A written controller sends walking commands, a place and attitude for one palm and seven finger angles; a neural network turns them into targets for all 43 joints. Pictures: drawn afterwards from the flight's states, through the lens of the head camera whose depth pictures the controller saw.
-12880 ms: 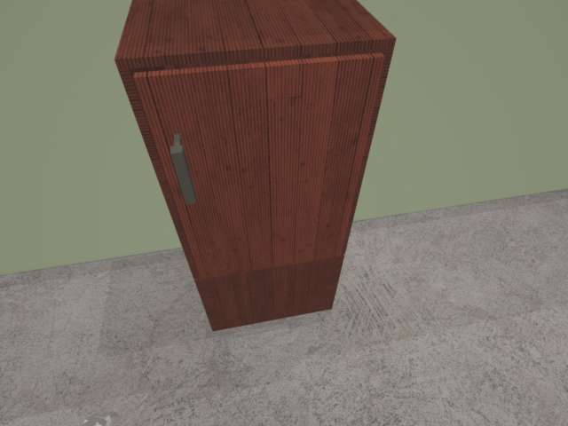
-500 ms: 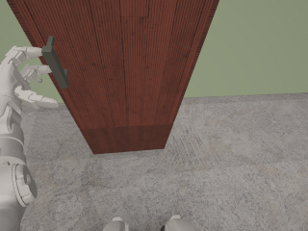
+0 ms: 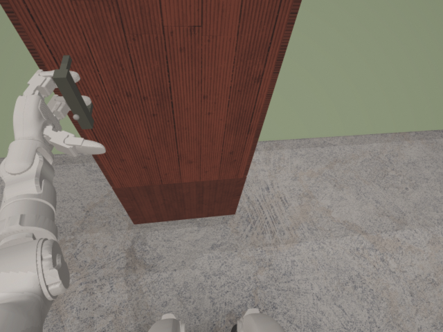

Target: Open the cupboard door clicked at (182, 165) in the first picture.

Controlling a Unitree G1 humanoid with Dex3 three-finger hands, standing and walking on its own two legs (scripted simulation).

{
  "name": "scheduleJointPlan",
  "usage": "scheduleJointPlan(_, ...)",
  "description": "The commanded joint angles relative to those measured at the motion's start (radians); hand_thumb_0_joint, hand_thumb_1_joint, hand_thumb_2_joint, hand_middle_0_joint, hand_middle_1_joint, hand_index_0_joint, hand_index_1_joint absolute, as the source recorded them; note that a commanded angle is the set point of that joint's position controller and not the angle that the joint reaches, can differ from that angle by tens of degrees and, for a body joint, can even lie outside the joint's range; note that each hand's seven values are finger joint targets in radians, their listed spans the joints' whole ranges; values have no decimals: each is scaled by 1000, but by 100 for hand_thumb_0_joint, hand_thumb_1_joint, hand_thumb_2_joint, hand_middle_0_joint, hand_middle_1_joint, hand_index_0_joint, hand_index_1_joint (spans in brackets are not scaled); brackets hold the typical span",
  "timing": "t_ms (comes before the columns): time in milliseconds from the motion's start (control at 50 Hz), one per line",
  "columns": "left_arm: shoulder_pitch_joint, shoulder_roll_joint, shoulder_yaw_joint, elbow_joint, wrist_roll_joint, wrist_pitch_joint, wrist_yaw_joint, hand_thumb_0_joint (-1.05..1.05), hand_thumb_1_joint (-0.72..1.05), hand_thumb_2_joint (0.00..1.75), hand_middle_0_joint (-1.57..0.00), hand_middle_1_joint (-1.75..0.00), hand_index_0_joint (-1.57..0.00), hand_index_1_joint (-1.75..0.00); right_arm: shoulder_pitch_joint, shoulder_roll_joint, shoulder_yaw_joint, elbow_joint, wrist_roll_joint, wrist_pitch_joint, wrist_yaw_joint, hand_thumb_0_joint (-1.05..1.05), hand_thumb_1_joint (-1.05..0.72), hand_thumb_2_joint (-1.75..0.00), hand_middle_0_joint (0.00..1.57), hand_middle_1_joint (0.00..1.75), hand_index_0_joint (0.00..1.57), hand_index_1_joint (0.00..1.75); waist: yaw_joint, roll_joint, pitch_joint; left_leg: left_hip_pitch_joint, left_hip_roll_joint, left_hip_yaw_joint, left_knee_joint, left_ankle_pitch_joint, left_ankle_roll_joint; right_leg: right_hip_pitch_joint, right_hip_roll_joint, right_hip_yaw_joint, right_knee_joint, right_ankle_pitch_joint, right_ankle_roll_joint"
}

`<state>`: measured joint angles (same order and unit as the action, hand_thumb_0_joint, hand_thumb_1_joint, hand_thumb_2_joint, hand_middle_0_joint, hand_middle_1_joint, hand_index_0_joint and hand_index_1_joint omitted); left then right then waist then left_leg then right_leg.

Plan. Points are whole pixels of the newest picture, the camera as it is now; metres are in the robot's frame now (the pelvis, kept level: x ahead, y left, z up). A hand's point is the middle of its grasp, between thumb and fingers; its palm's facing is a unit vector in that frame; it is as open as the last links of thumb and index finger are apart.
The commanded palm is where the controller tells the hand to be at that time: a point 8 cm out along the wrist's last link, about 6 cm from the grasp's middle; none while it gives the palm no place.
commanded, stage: slide the fingers in behind the handle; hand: left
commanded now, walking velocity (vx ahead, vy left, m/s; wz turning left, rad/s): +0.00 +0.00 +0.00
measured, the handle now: (77, 94) +0.52 +0.25 +0.09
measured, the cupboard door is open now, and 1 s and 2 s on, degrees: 0 0 21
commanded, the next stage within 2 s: close the thumb around the handle in 0.54 s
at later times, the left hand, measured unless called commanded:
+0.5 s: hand (81, 118) +0.46 +0.23 +0.10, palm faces +0.08 -1.00 -0.01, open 14.0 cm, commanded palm +0.43 +0.27 +0.09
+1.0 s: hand (81, 117) +0.47 +0.23 +0.09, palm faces +0.08 -1.00 +0.01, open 10.3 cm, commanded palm +0.44 +0.27 +0.09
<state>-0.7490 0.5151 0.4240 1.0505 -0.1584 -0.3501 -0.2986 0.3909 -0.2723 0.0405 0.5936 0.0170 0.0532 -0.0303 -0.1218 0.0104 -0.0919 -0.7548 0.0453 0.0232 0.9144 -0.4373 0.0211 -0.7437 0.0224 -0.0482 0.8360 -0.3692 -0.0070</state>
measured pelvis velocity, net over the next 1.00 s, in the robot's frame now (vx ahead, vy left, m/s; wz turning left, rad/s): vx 0.00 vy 0.00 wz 0.00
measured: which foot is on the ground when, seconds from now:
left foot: down 0.00-1.00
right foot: down 0.00-1.00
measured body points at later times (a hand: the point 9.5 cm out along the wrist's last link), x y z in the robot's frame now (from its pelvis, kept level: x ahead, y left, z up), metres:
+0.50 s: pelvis +0.00 -0.01 +0.00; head +0.08 +0.01 +0.44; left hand +0.45 +0.28 +0.10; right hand +0.04 -0.27 -0.11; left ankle +0.00 +0.10 -0.69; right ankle +0.02 -0.12 -0.69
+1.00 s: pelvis +0.00 +0.00 +0.00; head +0.09 +0.02 +0.44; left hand +0.46 +0.28 +0.09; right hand +0.04 -0.26 -0.11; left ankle +0.00 +0.10 -0.69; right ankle +0.02 -0.12 -0.69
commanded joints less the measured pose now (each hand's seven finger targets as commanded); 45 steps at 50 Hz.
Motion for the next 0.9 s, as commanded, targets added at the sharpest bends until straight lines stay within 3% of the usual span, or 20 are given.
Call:
scheduleJointPlan(0,-424,251,9,-175,-17,-57,-5,0,-50,30,-30,-120,-30,-120,107,-168,-68,-66,3,-30,-18,0,-90,-90,20,30,20,30,-9,68,-369,207,-28,-38,-113,315,12,213,24,27,-83,294,-8)
scheduleJointPlan(80,-439,224,-19,-238,-9,-58,2,0,-50,30,-30,-120,-30,-120,100,-164,-72,-67,3,-34,-14,0,-90,-90,20,30,20,30,0,142,-410,280,-25,-46,-116,346,4,178,23,20,-80,288,-12)
scheduleJointPlan(120,-430,196,-27,-253,-22,-65,9,0,-50,30,-30,-120,-30,-120,100,-162,-74,-65,1,-38,-10,0,-90,-90,20,30,20,30,0,130,-430,304,-23,-51,-111,374,2,177,28,16,-77,301,-12)
scheduleJointPlan(160,-394,263,38,-242,-28,-67,20,0,-50,30,-30,-120,-30,-120,103,-169,-75,-63,1,-36,-13,0,-90,-90,20,30,20,30,18,86,-433,264,-24,-46,-113,372,4,224,26,21,-76,323,-11)
scheduleJointPlan(180,-386,236,17,-214,-28,-58,21,0,-50,30,-30,-120,-30,-120,97,-164,-71,-66,5,-34,-13,0,-90,-90,20,30,20,30,8,62,-393,232,-27,-39,-117,348,8,228,25,23,-81,319,-9)
scheduleJointPlan(260,-412,252,14,-199,0,-53,33,0,-50,30,-30,-120,-30,-120,94,-163,-68,-66,2,-35,-14,0,-90,-90,20,30,20,30,10,86,-353,205,-31,-36,-124,311,9,217,19,26,-82,295,-9)
scheduleJointPlan(320,-382,278,36,-202,1,-64,32,0,-50,30,-30,-120,-30,-120,95,-166,-70,-75,4,-34,-16,0,-90,-90,20,30,20,30,15,49,-389,203,-31,-34,-123,320,13,251,19,34,-80,315,-8)
scheduleJointPlan(340,-387,240,7,-200,-5,-63,25,0,-50,30,-30,-120,-30,-120,89,-161,-68,-79,5,-36,-16,0,-90,-90,20,30,20,30,9,69,-383,205,-33,-29,-123,314,11,243,19,34,-83,312,-7)
scheduleJointPlan(360,-401,249,14,-183,-8,-62,22,0,-50,30,-30,-120,-30,-120,90,-162,-67,-74,4,-36,-17,0,-90,-90,20,30,20,30,6,50,-366,187,-32,-27,-121,290,13,242,18,37,-87,298,-5)
scheduleJointPlan(380,-430,247,3,-198,-8,-66,15,0,-50,30,-30,-120,-30,-120,87,-163,-68,-70,6,-37,-18,0,-90,-90,20,30,20,30,-2,80,-362,196,-32,-28,-121,286,12,230,17,38,-88,293,-6)
scheduleJointPlan(420,-420,265,24,-208,-13,-73,11,0,-50,30,-30,-120,-30,-120,87,-164,-69,-72,5,-37,-18,0,-90,-90,20,30,20,30,12,100,-392,216,-32,-32,-120,308,9,237,19,36,-81,302,-10)
scheduleJointPlan(460,-401,234,3,-191,-17,-67,6,0,-50,30,-30,-120,-30,-120,86,-162,-67,-75,5,-39,-19,0,-90,-90,20,30,20,30,10,86,-389,209,-33,-29,-119,300,10,234,18,35,-84,298,-8)
scheduleJointPlan(560,-435,283,31,-138,-11,-53,10,0,-50,30,-30,-120,-30,-120,96,-171,-66,-64,5,-37,-25,0,-90,-90,20,30,20,30,-4,34,-349,161,-32,-34,-117,258,16,224,16,40,-90,267,-3)
scheduleJointPlan(620,-495,267,-1,-179,3,-66,10,0,-50,30,-30,-120,-30,-120,98,-166,-65,-60,3,-41,-25,0,-90,-90,20,30,20,30,-13,103,-390,208,-32,-40,-112,289,13,202,16,39,-80,278,-6)
scheduleJointPlan(660,-496,241,-10,-225,-5,-84,8,0,-39,35,-31,-121,-31,-121,103,-165,-70,-57,-1,-45,-21,0,-90,-90,20,30,20,30,-8,132,-444,275,-28,-48,-103,339,7,182,21,29,-72,291,-9)
scheduleJointPlan(680,-468,267,14,-230,-7,-90,8,0,-33,37,-31,-122,-31,-122,106,-170,-72,-57,-1,-44,-20,0,-90,-90,20,30,20,30,6,133,-463,290,-25,-54,-102,365,3,185,23,25,-65,300,-13)
scheduleJointPlan(700,-465,258,14,-224,-16,-91,8,0,-28,40,-32,-122,-32,-122,112,-169,-72,-56,-3,-44,-20,0,-90,-90,20,30,20,30,-2,124,-472,296,-25,-54,-96,387,5,187,26,25,-63,314,-13)
scheduleJointPlan(780,-445,237,0,-151,-16,-57,3,0,-5,49,-33,-125,-33,-125,109,-172,-71,-47,1,-38,-18,0,-90,-90,20,30,20,30,-7,94,-389,242,-25,-54,-111,335,5,173,25,16,-74,281,-10)
scheduleJointPlan(820,-432,252,7,-187,-7,-53,5,0,6,54,-34,-126,-34,-126,108,-171,-72,-58,1,-35,-17,0,-90,-90,20,30,20,30,6,127,-418,263,-25,-52,-111,372,4,180,23,16,-67,306,-12)
scheduleJointPlan(880,-427,241,3,-182,-6,-48,17,0,23,61,-35,-128,-35,-128,110,-170,-71,-58,-2,-32,-14,0,-90,-90,20,30,20,30,3,101,-382,254,-23,-55,-113,361,3,163,26,10,-72,288,-13)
